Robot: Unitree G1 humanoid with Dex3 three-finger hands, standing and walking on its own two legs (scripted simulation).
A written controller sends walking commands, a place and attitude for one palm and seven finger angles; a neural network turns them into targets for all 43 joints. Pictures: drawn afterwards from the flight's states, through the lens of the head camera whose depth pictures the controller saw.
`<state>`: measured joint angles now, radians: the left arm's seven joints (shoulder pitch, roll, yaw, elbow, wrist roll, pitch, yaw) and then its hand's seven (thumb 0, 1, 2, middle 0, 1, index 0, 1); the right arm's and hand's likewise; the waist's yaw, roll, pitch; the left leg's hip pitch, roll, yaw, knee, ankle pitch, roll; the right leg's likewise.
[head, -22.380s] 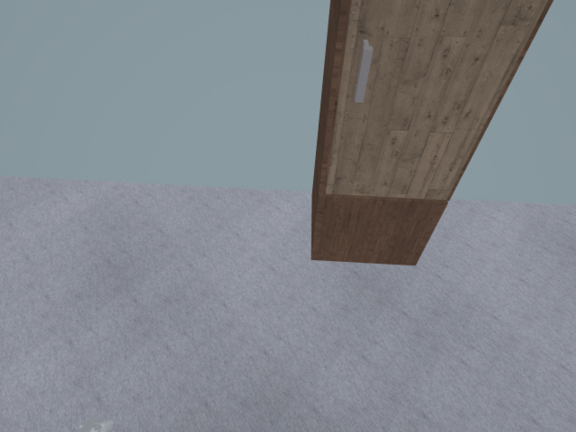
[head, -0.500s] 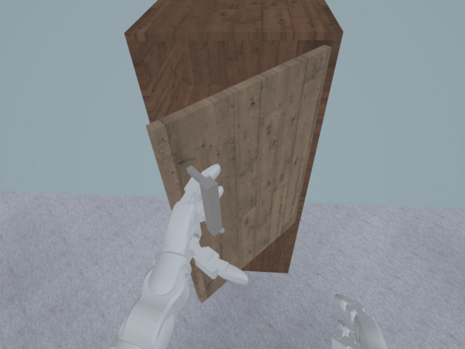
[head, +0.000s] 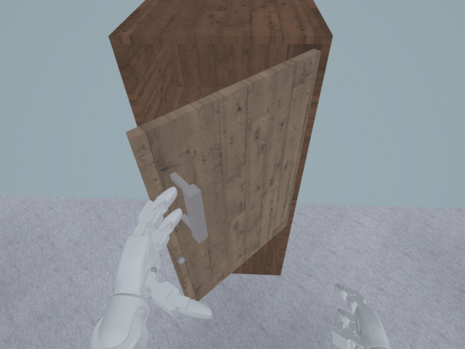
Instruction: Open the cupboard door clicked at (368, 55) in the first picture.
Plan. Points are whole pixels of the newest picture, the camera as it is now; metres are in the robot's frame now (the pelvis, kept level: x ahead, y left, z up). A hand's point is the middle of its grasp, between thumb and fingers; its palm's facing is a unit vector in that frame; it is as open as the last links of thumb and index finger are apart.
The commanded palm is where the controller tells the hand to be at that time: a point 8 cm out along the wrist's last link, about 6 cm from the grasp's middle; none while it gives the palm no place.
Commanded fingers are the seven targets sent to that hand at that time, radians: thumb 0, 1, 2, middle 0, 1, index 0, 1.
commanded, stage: slide the hand sideways off the handle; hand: left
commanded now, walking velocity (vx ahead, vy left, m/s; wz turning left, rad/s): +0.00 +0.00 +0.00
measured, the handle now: (189, 208) +0.32 +0.10 +0.10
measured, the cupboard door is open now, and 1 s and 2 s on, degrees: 45 44 44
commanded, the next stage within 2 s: draw the hand back to the body in 0.42 s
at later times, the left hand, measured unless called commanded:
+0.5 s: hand (145, 286) +0.18 +0.14 +0.10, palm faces +0.02 -1.00 -0.04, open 16.3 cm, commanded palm +0.16 +0.19 +0.10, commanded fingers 0.00 -0.50 0.30 -0.15 -0.30 -0.15 -0.30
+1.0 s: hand (102, 281) +0.18 +0.19 +0.12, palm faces +0.04 -1.00 -0.07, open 16.2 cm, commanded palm +0.14 +0.25 +0.14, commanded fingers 0.00 -0.32 0.38 -0.16 -0.30 -0.16 -0.30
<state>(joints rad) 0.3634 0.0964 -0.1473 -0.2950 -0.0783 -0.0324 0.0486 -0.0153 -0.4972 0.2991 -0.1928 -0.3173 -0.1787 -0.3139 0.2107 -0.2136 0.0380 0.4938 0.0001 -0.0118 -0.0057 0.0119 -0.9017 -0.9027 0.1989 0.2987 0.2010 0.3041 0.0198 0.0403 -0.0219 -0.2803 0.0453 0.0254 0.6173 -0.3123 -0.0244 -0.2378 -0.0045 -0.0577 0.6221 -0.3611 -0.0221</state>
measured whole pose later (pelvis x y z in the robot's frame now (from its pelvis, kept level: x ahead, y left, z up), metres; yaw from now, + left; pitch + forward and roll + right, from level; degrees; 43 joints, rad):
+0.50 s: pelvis +0.00 +0.00 -0.01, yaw +2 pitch +2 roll +0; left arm 0.56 0.17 0.00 -0.41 -0.19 -0.13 -0.13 -0.02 -0.50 0.30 -0.15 -0.30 -0.15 -0.30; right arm 0.27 -0.23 0.04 0.49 0.02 -0.15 -0.04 0.01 -0.90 -0.90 0.20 0.30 0.20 0.30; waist 0.04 0.06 -0.06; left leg -0.41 0.04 -0.01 0.76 -0.38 -0.03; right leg -0.35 -0.01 -0.09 0.74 -0.43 -0.02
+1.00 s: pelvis +0.00 +0.01 -0.01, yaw +2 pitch +0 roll -1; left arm 0.50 0.24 0.14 -0.44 -0.27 0.00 -0.20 -0.02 -0.49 0.30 -0.15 -0.30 -0.16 -0.30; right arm 0.25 -0.24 0.06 0.53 0.04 -0.21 -0.07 0.01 -0.90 -0.90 0.20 0.30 0.20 0.30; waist 0.05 0.06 -0.06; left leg -0.36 0.03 -0.01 0.72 -0.35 -0.01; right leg -0.28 -0.02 -0.09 0.68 -0.39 0.00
